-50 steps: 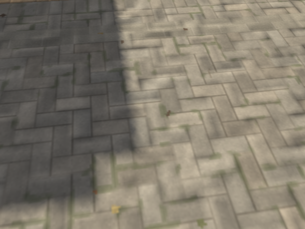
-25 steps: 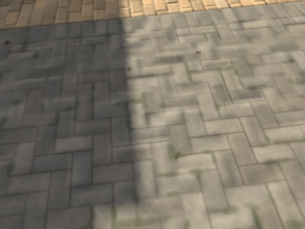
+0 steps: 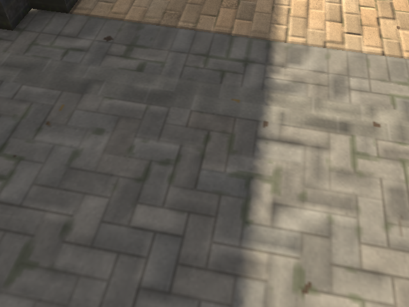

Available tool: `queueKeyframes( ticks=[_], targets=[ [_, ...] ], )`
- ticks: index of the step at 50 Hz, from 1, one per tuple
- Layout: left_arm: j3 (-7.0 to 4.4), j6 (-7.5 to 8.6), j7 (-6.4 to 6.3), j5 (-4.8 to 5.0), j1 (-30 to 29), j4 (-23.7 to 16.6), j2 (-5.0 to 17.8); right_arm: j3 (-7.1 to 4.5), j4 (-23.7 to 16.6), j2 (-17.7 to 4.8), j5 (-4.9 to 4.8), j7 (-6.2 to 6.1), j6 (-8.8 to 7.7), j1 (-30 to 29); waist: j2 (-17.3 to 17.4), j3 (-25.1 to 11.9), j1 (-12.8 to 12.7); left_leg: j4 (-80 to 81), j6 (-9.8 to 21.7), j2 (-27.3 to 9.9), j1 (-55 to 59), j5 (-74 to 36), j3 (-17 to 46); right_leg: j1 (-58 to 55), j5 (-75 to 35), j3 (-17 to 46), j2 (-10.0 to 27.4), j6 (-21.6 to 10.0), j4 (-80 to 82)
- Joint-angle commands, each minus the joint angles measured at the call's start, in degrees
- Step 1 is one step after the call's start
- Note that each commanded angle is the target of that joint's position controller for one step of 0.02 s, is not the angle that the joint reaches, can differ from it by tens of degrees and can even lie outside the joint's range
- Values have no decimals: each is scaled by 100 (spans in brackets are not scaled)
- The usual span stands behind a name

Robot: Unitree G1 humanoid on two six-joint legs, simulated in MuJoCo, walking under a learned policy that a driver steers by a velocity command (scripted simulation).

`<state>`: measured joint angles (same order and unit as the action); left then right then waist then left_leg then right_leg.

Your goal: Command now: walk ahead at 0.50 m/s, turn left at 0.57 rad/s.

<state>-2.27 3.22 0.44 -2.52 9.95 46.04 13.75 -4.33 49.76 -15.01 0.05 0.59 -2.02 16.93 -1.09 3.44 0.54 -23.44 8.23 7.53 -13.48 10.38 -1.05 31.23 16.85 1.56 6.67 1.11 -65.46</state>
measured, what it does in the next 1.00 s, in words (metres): walks ahead: right foot, then left foot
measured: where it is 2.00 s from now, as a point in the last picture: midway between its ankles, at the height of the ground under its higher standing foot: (202, 164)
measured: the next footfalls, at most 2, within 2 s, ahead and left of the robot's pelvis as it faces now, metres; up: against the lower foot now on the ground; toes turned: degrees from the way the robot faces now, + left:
right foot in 0.34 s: +0.39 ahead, -0.11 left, +0.00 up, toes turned +13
left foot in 0.84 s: +0.57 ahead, +0.15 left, +0.00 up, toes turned +13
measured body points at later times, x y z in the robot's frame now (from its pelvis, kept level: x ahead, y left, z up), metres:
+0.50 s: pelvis +0.29 -0.04 +0.00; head +0.31 -0.05 +0.45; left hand +0.34 +0.24 -0.11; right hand +0.41 -0.30 -0.13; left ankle +0.17 +0.05 -0.65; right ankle +0.35 -0.12 -0.74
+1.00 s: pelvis +0.52 +0.06 +0.00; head +0.54 +0.08 +0.45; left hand +0.50 +0.32 -0.14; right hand +0.69 -0.17 -0.10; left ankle +0.53 +0.14 -0.74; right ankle +0.47 -0.08 -0.66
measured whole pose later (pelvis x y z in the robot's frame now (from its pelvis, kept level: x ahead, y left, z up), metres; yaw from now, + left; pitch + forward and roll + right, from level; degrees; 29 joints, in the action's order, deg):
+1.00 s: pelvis +0.52 +0.06 +0.00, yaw +7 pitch +1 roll +0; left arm -3.5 1.8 1.1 -1.0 20.5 52.0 15.1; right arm -1.3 45.6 -12.9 1.8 -0.1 -4.6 11.1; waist -2.0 1.4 -1.8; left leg -24.6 3.2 0.2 -14.7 11.0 -6.4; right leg 23.4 19.5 0.5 1.0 -4.1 -62.1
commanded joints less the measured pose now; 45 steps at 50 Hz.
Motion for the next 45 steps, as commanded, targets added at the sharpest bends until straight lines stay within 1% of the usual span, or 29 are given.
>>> queueKeyframes(
  ticks=[1, 4, 6, 11, 13, 14, 15, 16, 17, 18, 19, 20, 21, 22, 24, 25, 26, 28, 30, 32, 34, 36, 39, 40, 41, 42, 43, 44, 45],
  targets=[
    [-88, -144, 32, -35, 315, -236, 382, -169, -318, -799, -20, -19, -172, 203, 216, -329, -152, 1133, 748, -1385, 295, -1755, 1515, 364, -475, -146, -1, 165, 466],
    [-85, -156, 39, -13, -447, -493, 443, -166, -273, -797, -18, -23, -155, 598, 368, -135, 129, 1202, 626, -1358, 592, -1468, 1700, 875, -1084, -122, -43, 239, 1277],
    [-64, -139, 59, 6, -821, -618, 440, -169, -258, -813, -14, -34, -147, 800, 433, -126, 281, 1123, 564, -1349, 861, -1490, 1782, 988, -1415, -84, -134, 238, 1781],
    [7, -40, 113, 68, -1574, -942, 462, -172, -251, -878, 65, -90, -132, 1149, 513, -72, 529, 694, 530, -1432, 1368, -2191, 2033, 874, -1518, -101, -444, 136, 2736],
    [3, 15, 111, 99, -1526, -1014, 553, -189, -306, -960, 90, -134, -133, 1052, 575, -74, 427, 499, 413, -1511, 1366, -2425, 2213, 424, -1372, -23, -530, 22, 3103],
    [-17, 42, 98, 110, -1272, -970, 626, -203, -361, -1021, 94, -151, -135, 878, 607, -104, 267, 373, 305, -1515, 1219, -2545, 2261, -63, -1214, -3, -595, -55, 3325],
    [-54, 71, 68, 120, -805, -834, 716, -211, -407, -1081, 100, -148, -149, 671, 629, -236, 47, 111, 184, -1481, 1038, -2991, 2198, -772, -1008, -76, -718, -166, 3491],
    [-119, 116, 12, 109, -115, -607, 833, -205, -403, -1095, 87, -118, -176, 598, 490, -552, -240, -581, 66, -1297, 941, -3500, 2055, -1666, -958, -207, -875, -291, 3717],
    [-193, 192, -60, 45, 652, -431, 1016, -162, -377, -963, 52, -68, -220, 631, 180, -1035, -595, -1737, -66, -930, 550, -3162, 1734, -2798, -925, 36, -547, -482, 3908],
    [-264, 211, -155, -75, 1561, -424, 1410, -14, -518, -448, 39, -48, -264, 844, -515, -1933, -807, -3412, -160, -596, -134, -1109, 1268, -3977, 332, 1646, 920, -761, 4029],
    [-380, 135, -129, -102, 1320, -341, 1847, 14, -561, -235, -110, -33, -241, 1717, -1966, -2094, -184, -4608, -340, 221, -1774, 2136, 800, -4628, 653, 4498, 1873, -1503, 5020],
    [-293, 83, -68, 44, 874, -417, 1205, -8, -315, -648, 103, -90, -158, 1450, -713, -1260, -125, -4986, -271, -316, -2227, 1635, 973, -3889, 1412, 4327, 1659, -1464, 5107],
    [-190, 90, -33, 99, 496, -469, 764, -13, -380, -666, 137, -30, -149, 880, -110, -632, -141, -4797, -298, -477, -2132, 1069, 933, -3143, 1081, 3267, 1330, -1341, 5155],
    [-140, 107, -10, 71, 367, -411, 598, 14, -453, -578, 142, 6, -150, 581, 30, -386, -97, -4534, -334, -618, -2017, 828, 893, -2719, 229, 2499, 1032, -1221, 5225],
    [-103, 183, -19, 100, 504, -211, 545, 42, -481, -495, 223, 88, -67, 487, -391, -316, 14, -4158, -424, -767, -1758, 738, 806, -2374, -955, 1571, 626, -1071, 5329],
    [-103, 245, 3, 129, 654, -111, 560, 55, -470, -457, 235, 109, -32, 502, -465, -376, 32, -4099, -454, -731, -1694, 721, 754, -2369, -1512, 1375, 581, -1099, 5329],
    [-108, 300, 25, 157, 780, -32, 580, 65, -485, -434, 240, 120, -10, 456, -443, -413, 52, -4036, -479, -724, -1766, 693, 725, -2423, -1872, 1218, 573, -1151, 5352],
    [-129, 348, 41, 193, 924, 87, 657, 99, -587, -390, 256, 150, 10, 125, -405, -324, 50, -3790, -551, -825, -2109, 445, 615, -2493, -1996, 974, 583, -1242, 5537],
    [-124, 327, 40, 198, 1060, 195, 639, 155, -757, -341, 261, 179, 4, -415, -369, -158, -25, -3291, -646, -1017, -2411, 53, 391, -2519, -1959, 741, 520, -1269, 5742],
    [-104, 292, 50, 226, 1215, 305, 589, 242, -920, -219, 251, 208, -23, -968, -360, -60, -141, -2530, -730, -1138, -2306, -374, 100, -2439, -2115, 498, 326, -1217, 5797],
    [-120, 272, 49, 236, 1446, 426, 666, 322, -1050, -105, 216, 218, -53, -1429, -368, -18, -271, -1820, -789, -1079, -1988, -625, -84, -2381, -2398, 408, 237, -1180, 5715],
    [-153, 240, 37, 214, 1629, 512, 807, 341, -1097, -143, 175, 197, -77, -1648, -362, -32, -339, -1390, -806, -960, -1706, -634, -159, -2483, -2659, 476, 303, -1173, 5520],
    [-184, 183, 5, 185, 1684, 586, 924, 308, -1137, -291, 153, 121, -138, -1702, -387, -59, -272, -991, -694, -858, -1335, -341, -112, -2738, -2948, 775, 498, -1125, 5145],
    [-195, 166, -7, 177, 1635, 595, 956, 282, -1081, -347, 158, 89, -171, -1495, -392, -125, -152, -789, -641, -791, -1004, -176, -96, -2771, -3066, 849, 511, -1076, 4912],
    [-203, 152, -13, 202, 1548, 598, 982, 238, -924, -415, 183, 44, -219, -1018, -297, -306, 100, -396, -559, -675, -309, -179, -135, -2684, -3372, 784, 391, -991, 4387],
    [-173, 155, -3, 233, 1567, 597, 859, 141, -668, -650, 267, -30, -300, -255, -6, -774, 380, -181, -404, -840, 857, -227, 63, -2312, -3250, 552, 70, -874, 3386],
    [-97, 181, 9, 266, 1430, 345, 577, 19, -583, -1123, 396, -119, -353, 744, 652, -1592, 786, 3, -103, -2223, 2200, 566, 1461, -1373, -1649, 254, -315, -741, 1786],
    [-22, 138, -30, 396, 1998, 201, 119, -106, -590, -1592, 375, -128, -261, 768, 1796, -1979, 481, 669, 388, -3449, 2975, 1171, 3539, 257, 1384, -234, -1049, -609, 317],
    [-169, 29, -75, 223, 1800, 353, 711, -25, -635, -1091, 225, -106, -201, 492, 931, -1423, 424, 820, 413, -3267, 2354, 1613, 3601, 617, 1214, 135, -722, -677, -229]
  ],
)
Over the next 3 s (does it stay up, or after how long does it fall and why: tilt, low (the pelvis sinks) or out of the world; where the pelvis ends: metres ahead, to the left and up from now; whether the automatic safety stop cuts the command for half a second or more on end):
stays up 1.50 -0.21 -0.02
